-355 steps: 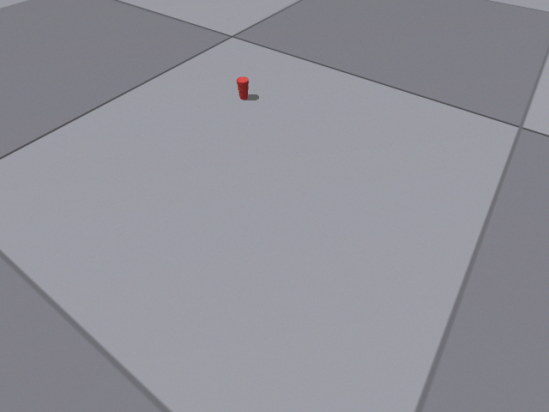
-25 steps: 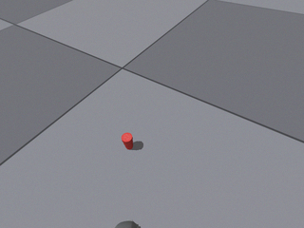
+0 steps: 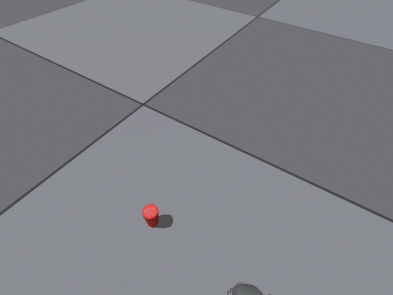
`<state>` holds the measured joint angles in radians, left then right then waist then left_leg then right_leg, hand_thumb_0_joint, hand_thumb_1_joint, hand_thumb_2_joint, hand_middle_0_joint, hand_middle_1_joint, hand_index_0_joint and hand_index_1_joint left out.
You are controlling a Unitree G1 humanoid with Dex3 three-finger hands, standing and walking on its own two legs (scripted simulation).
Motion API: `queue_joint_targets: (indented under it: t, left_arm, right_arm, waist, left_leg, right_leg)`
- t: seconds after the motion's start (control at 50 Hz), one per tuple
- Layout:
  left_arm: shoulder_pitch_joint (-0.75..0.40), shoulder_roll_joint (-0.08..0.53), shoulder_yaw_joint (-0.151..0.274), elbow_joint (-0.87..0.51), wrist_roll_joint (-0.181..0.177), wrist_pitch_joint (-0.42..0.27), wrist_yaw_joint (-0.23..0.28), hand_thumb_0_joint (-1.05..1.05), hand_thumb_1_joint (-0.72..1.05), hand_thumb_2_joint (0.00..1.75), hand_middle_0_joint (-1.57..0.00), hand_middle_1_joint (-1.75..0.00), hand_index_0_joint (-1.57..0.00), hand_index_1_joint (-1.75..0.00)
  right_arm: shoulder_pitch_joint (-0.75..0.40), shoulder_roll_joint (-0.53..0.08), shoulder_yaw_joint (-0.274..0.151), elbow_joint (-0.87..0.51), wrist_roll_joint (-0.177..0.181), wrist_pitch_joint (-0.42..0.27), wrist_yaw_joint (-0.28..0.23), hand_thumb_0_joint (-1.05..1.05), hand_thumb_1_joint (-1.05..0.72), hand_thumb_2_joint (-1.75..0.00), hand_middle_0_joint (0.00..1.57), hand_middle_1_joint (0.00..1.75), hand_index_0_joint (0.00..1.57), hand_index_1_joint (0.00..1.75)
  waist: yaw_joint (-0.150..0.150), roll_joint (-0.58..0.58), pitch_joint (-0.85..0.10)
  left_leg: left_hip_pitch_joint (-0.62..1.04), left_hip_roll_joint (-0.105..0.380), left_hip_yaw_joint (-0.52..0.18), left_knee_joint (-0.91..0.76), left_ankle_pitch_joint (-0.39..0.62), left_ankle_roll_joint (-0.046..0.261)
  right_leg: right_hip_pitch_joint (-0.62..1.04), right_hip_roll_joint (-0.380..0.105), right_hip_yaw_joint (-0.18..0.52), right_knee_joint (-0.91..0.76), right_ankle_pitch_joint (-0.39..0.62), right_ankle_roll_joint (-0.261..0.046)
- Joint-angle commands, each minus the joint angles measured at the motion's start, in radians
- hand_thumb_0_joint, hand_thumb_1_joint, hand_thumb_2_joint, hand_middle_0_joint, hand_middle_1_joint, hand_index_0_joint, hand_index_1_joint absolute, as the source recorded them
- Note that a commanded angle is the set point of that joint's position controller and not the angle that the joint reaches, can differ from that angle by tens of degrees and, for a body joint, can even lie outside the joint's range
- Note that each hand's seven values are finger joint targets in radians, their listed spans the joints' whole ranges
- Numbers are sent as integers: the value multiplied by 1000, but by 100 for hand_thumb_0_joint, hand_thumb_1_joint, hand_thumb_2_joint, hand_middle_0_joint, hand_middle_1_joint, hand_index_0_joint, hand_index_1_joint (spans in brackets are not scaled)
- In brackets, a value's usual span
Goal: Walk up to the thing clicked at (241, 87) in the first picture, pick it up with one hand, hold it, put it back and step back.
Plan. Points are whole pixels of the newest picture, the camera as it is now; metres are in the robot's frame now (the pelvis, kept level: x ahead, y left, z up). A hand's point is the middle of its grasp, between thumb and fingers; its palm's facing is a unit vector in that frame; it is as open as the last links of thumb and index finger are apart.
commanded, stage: walk up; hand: left
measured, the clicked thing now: (151, 217) +0.63 +0.21 -0.70
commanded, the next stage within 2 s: none
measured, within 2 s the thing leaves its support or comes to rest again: neither
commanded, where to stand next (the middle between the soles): +0.29 +0.01 m, yaw +1 degrees
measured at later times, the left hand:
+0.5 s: hand (73, 291) +0.18 +0.28 -0.15, palm faces -0.01 -0.92 -0.39, open 7.4 cm
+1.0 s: hand (97, 236) +0.31 +0.26 -0.16, palm faces -0.06 -0.92 -0.38, open 7.4 cm
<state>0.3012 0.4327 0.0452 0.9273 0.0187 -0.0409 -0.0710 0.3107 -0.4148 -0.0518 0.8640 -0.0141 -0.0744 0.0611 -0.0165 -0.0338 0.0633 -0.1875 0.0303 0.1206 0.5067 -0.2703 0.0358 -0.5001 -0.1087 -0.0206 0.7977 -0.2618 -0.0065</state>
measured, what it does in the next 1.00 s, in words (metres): walks ahead: right foot, then left foot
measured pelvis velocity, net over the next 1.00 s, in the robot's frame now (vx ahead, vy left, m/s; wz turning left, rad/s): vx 0.22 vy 0.00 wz -0.01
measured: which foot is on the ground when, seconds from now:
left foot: down 0.00-0.12, up 0.14-0.48, down 0.50-1.00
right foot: up 0.00-0.10, down 0.12-0.52, up 0.54-0.80, down 0.82-1.00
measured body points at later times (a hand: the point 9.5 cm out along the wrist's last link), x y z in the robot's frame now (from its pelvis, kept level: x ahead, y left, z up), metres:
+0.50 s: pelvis +0.16 +0.00 -0.01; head +0.18 +0.00 +0.44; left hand +0.18 +0.33 -0.12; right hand +0.27 -0.32 -0.12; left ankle +0.26 +0.13 -0.74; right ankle +0.14 -0.15 -0.73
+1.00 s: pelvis +0.22 +0.00 -0.01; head +0.24 -0.01 +0.44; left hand +0.31 +0.31 -0.13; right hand +0.30 -0.30 -0.15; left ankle +0.26 +0.13 -0.74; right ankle +0.28 -0.12 -0.74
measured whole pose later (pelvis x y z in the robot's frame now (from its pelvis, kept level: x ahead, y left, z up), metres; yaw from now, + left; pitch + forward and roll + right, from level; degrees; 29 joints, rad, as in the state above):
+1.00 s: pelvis +0.22 +0.00 -0.01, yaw -1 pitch -3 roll +1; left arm 0.14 0.37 -0.01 1.01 0.01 -0.01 -0.01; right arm 0.15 -0.37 0.00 1.01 0.01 -0.01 0.02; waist -0.01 0.02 0.10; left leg -0.30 0.04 0.07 0.64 -0.28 0.00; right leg -0.34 -0.04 -0.02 0.65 -0.26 0.01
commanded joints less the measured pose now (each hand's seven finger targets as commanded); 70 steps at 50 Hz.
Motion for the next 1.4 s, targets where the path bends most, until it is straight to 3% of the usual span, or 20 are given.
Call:
queue_joint_targets:
  t: [0.0, 0.08, 0.1, 0.12, 0.14, 0.24, 0.36, 0.46, 0.48, 0.5, 0.52, 0.6, 0.7, 0.78, 0.82, 0.84, 0.9, 0.94, 1.1, 1.38]
  left_arm:
    - [-28, 183, 69, -72, -6, -32, 3, 0, 90, 90, -20, -30, -20, -30]
    - [158, 223, 92, -19, 1, -64, 33, 0, 90, 90, -20, -30, -20, -30]
    - [214, 314, 115, -23, 7, -76, 49, 0, 90, 90, -20, -30, -20, -30]
    - [174, 359, 113, -52, -4, -74, 51, 0, 90, 90, -20, -30, -20, -30]
    - [124, 342, 104, -71, -22, -70, 51, 0, 90, 90, -20, -30, -20, -30]
    - [38, 261, 79, -104, -23, -71, 59, 0, 90, 90, -20, -30, -20, -30]
    - [31, 278, 81, -138, -10, -70, 52, 0, 90, 90, -20, -30, -20, -30]
    - [-8, 205, 35, -145, -14, -44, 57, 0, 90, 90, -20, -30, -20, -30]
    - [18, 147, 11, -149, -17, -39, 59, 0, 90, 90, -20, -30, -20, -30]
    - [47, 116, 7, -150, -25, -32, 63, 0, 90, 90, -20, -30, -20, -30]
    - [37, 218, 35, -113, -16, -21, 82, 0, 90, 90, -20, -30, -20, -30]
    - [70, 196, 33, -59, -24, -14, 80, 0, 90, 90, -20, -30, -20, -30]
    - [40, 141, 34, -24, -22, 3, 79, 0, 90, 90, -20, -30, -20, -30]
    - [7, 171, 45, 1, -7, -3, 86, 0, 90, 90, -20, -30, -20, -30]
    - [-116, 268, 49, -27, -8, -12, 83, 0, 90, 90, -20, -30, -20, -30]
    - [-194, 263, 41, -30, -9, -7, 79, 0, 90, 90, -20, -30, -20, -30]
    - [-232, 190, 13, -4, -14, 3, 80, 0, 90, 90, -20, -30, -20, -30]
    - [-205, 161, 5, 24, -16, 9, 72, 0, 90, 90, -20, -30, -20, -30]
    - [-270, 144, -1, 108, -29, 5, 72, 0, 90, 90, -20, -30, -20, -30]
    - [-326, 124, -5, 185, -22, 15, 65, 0, 90, 90, -20, -30, -20, -30]
  right_arm:
    - [-56, -291, -86, -92, 7, -19, -18, 0, -90, -90, 20, 30, 20, 30]
    - [-20, -194, -48, -97, 5, -2, -20, 0, -90, -90, 20, 30, 20, 30]
    - [11, -111, -20, -115, 9, -4, -20, 0, -90, -90, 20, 30, 20, 30]
    - [-16, -176, -35, -113, 7, 5, -29, 0, -90, -90, 20, 30, 20, 30]
    - [-47, -230, -52, -95, 1, 14, -38, 0, -90, -90, 20, 30, 20, 30]
    - [32, -208, -58, -25, 7, 22, -14, 0, -90, -90, 20, 30, 20, 30]
    - [-78, -183, -65, -64, -5, 23, 13, 0, -90, -90, 20, 30, 20, 30]
    - [32, -198, -79, 0, -7, 2, -16, 0, -90, -90, 20, 30, 20, 30]
    - [74, -258, -94, 5, -11, -2, -30, 0, -90, -90, 20, 30, 20, 30]
    - [97, -341, -106, -23, -11, -7, -38, 0, -90, -90, 20, 30, 20, 30]
    - [77, -366, -114, -22, 15, 0, -35, 0, -90, -90, 20, 30, 20, 30]
    - [-27, -262, -70, -42, 12, -3, -58, 0, -90, -90, 20, 30, 20, 30]
    - [-119, -235, -41, -55, 4, 10, -66, 0, -90, -90, 20, 30, 20, 30]
    - [-159, -180, -13, -45, 27, 32, -65, 0, -90, -90, 20, 30, 20, 30]
    - [-127, -125, 1, -18, 36, 49, -71, 0, -90, -90, 20, 30, 20, 30]
    - [-122, -170, -17, 24, 29, 57, -75, 0, -90, -90, 20, 30, 20, 30]
    - [-116, -186, -16, 88, 29, 47, -66, 0, -90, -90, 20, 30, 20, 30]
    - [-184, -205, -6, 95, 18, 36, -61, 0, -90, -90, 20, 30, 20, 30]
    - [-237, -173, 25, 201, 18, 27, -60, 0, -90, -90, 20, 30, 20, 30]
    - [-291, -166, 19, 264, 9, 33, -63, 0, -90, -90, 20, 30, 20, 30]
  waist:
    - [10, 178, 30]
    - [109, -77, -110]
    - [117, -314, -110]
    - [114, -227, -69]
    - [90, -104, -10]
    - [33, -135, -25]
    - [53, -127, -2]
    - [-32, 27, -64]
    - [-52, 214, -89]
    - [-50, 335, -89]
    - [-47, 246, -65]
    - [18, 201, -51]
    - [31, 215, -81]
    - [62, 116, -121]
    - [10, -131, -83]
    - [-6, -125, -40]
    - [-22, -68, -61]
    - [20, -39, -94]
    - [27, 8, -120]
    - [17, 47, -106]
  left_leg:
    - [-145, 242, -232, -260, -251, 170]
    - [-210, 122, -91, 212, -25, 96]
    - [-389, -1, -9, 512, -178, 32]
    - [-535, -47, -85, 607, -276, 3]
    - [-530, 30, -180, 639, -244, -2]
    - [-383, 66, -159, 467, -87, -19]
    - [-258, 63, -88, 212, 26, -38]
    - [110, -15, -41, 41, 48, -11]
    - [175, 125, -252, -81, -68, 39]
    - [208, 352, -653, -239, -118, 143]
    - [113, 418, -713, -229, -84, 243]
    - [21, 265, -320, -107, 347, 172]
    - [-117, 246, -208, -26, 470, 167]
    - [-220, 184, -183, 98, 208, 63]
    - [-173, 18, -86, 234, -189, -13]
    - [-68, 18, -98, 273, -241, -10]
    - [-27, 72, -153, 24, -31, 8]
    - [-82, 130, -242, -69, -114, 28]
    - [-12, 103, -175, -126, 139, -4]
    - [36, 120, -171, -241, 104, -17]
  right_leg:
    - [119, 14, -26, -119, 53, -5]
    - [493, 58, -1, -337, -27, -29]
    - [561, -178, 380, -479, -179, -94]
    - [553, -326, 669, -579, -245, -229]
    - [451, -348, 643, -563, -237, -270]
    - [351, -168, 211, -505, 78, -207]
    - [239, -155, 131, -512, -96, -209]
    - [52, -88, 13, -195, 12, -125]
    - [-25, -10, -52, 41, 2, -77]
    - [-178, 128, -56, 215, -244, -24]
    - [-136, 73, 36, 305, -330, -32]
    - [-35, 13, 68, 213, -193, -30]
    - [165, 47, -10, -12, -86, -10]
    - [351, 48, 32, -259, 126, -46]
    - [145, -223, 391, -438, 43, -177]
    - [30, -220, 378, -437, -41, -207]
    - [89, -76, 172, -355, -38, -70]
    - [178, -15, 125, -336, -62, -39]
    - [324, -36, 114, -408, 155, -33]
    - [366, -32, 92, -512, 131, -13]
